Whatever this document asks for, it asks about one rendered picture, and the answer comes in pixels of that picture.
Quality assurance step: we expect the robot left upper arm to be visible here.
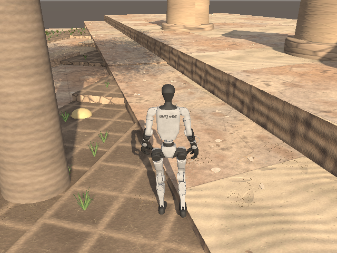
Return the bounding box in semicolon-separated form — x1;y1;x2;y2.
145;107;157;136

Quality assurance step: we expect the robot right upper arm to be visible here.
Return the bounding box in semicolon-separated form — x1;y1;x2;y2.
179;107;192;137

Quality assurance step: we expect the robot left shin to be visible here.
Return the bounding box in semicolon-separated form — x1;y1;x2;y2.
156;174;165;208

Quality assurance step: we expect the left robot foot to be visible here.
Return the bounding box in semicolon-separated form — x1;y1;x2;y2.
158;201;167;215

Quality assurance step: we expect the right robot hand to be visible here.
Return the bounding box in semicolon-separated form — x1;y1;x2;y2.
187;147;199;159

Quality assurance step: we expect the left robot hand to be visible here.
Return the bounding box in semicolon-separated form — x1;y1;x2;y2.
141;144;153;155

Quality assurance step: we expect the robot right forearm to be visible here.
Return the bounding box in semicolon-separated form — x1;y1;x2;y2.
187;129;197;149

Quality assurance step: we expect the robot left forearm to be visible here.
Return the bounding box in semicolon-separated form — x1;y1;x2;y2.
142;128;151;147

